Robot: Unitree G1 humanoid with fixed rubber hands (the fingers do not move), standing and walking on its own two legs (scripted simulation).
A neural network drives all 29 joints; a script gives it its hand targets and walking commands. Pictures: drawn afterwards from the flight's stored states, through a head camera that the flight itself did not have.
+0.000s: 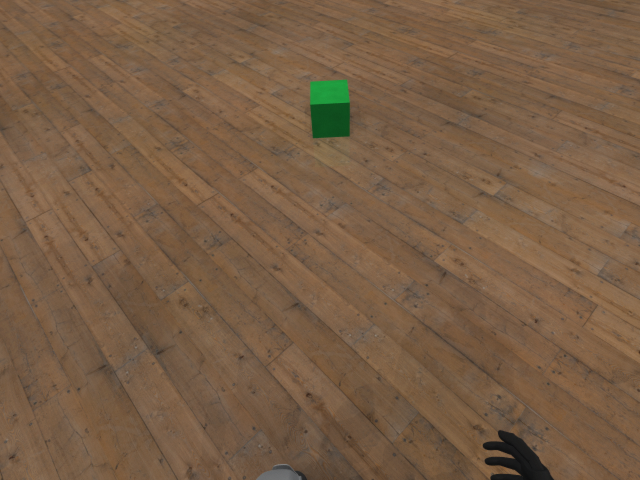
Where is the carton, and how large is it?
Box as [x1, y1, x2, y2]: [310, 80, 349, 137]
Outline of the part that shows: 346,80 310,82 310,107 313,137 349,135 349,100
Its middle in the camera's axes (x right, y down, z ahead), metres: +0.04 -0.73 +2.12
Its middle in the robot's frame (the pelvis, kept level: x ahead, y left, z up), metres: +2.00 +0.16 -0.68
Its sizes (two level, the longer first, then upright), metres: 0.238 0.202 0.202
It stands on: the floor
